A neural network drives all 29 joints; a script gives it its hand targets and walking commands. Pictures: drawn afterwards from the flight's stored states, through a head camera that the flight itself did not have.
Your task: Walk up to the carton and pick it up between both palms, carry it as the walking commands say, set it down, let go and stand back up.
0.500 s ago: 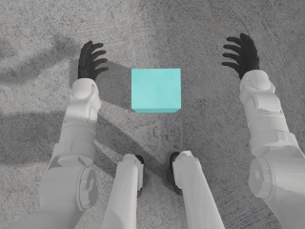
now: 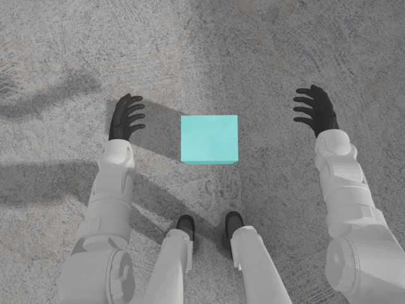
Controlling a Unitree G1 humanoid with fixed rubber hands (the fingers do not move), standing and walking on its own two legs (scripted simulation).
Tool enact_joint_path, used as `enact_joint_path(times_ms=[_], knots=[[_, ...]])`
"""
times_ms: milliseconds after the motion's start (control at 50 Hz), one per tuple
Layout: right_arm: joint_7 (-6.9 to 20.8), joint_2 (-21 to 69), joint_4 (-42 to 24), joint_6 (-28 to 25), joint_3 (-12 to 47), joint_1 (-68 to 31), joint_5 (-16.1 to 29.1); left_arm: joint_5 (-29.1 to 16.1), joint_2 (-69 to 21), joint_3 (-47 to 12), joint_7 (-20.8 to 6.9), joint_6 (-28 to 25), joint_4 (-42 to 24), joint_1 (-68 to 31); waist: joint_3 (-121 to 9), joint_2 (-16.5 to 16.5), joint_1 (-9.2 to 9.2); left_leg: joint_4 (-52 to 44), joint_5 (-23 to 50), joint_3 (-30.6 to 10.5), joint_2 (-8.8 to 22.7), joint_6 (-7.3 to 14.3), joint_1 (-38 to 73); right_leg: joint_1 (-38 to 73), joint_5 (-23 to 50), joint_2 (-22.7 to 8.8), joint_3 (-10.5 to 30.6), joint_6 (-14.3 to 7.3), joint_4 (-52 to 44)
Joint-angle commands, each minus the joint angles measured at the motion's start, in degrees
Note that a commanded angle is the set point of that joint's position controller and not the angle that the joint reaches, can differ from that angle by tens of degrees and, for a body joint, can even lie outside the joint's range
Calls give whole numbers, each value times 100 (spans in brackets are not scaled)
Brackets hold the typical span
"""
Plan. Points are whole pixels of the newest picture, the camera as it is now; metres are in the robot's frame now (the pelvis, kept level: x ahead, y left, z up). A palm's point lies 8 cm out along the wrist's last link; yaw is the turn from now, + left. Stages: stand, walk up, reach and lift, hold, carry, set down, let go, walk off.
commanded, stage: let go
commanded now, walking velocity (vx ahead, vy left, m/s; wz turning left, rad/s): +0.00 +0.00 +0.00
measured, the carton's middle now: (209, 143) +0.46 +0.00 -0.57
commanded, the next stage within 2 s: stand in 1.04 s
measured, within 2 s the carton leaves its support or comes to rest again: neither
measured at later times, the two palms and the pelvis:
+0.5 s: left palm (48, 233) +0.26 +0.23 -0.01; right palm (380, 222) +0.26 -0.23 -0.01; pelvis +0.06 +0.01 +0.08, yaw -1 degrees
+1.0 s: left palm (29, 270) +0.22 +0.24 +0.02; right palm (397, 260) +0.22 -0.22 +0.02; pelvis +0.06 +0.01 +0.08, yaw +0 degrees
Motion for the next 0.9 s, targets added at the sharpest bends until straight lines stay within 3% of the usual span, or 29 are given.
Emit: enact_joint_path(times_ms=[0,100,260,460,560,720,880], knots=[[-13,-694,-1165,-54,180,167,5,-32,606,-205,-46,-53,-1126,205,-5917,-184,-63,-279,2591,257,-38,-202,3126,4414,3439,-113,-127,308,-209],[55,-551,-1785,-31,509,1392,128,-287,750,-562,-242,-58,-1580,1389,-5061,-186,-67,-733,2492,163,2,-164,3554,4918,3254,-150,-89,242,-690],[116,-456,-1575,-280,768,3165,422,-504,699,-811,-403,-311,-1270,3088,-2984,-28,-51,-1500,2161,5,209,-182,4537,4953,2249,-228,-33,181,-1474],[87,-455,-2003,-438,1043,4982,503,-680,1043,-1089,-530,-525,-1669,4882,-1495,-7,73,-2475,2423,-20,277,-96,6129,6366,2438,-188,14,162,-2455],[105,-525,-2304,-304,1216,5357,583,-829,1144,-1249,-605,-401,-1889,5219,-615,8,65,-2899,2058,38,293,-40,6460,6979,2074,-191,-81,140,-2855],[183,-582,-2538,233,1304,5381,591,-802,1338,-1295,-727,89,-2074,5169,515,0,69,-3130,819,191,276,-3,6593,7277,1015,-233,-146,108,-3030],[180,-576,-2529,508,1293,5418,533,-638,1362,-1258,-742,396,-2059,5219,716,18,67,-3093,1073,139,255,57,6834,7477,1207,-209,-192,119,-2922]])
